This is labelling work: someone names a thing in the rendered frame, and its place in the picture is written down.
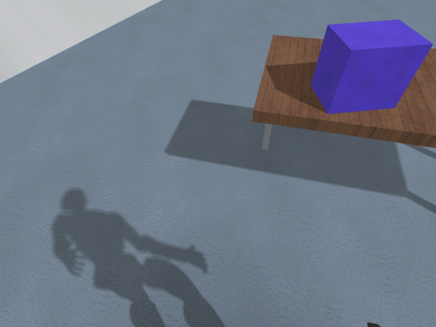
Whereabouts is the table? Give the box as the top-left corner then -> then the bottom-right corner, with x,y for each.
252,35 -> 436,150

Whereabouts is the carton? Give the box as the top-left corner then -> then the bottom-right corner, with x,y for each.
311,20 -> 433,114

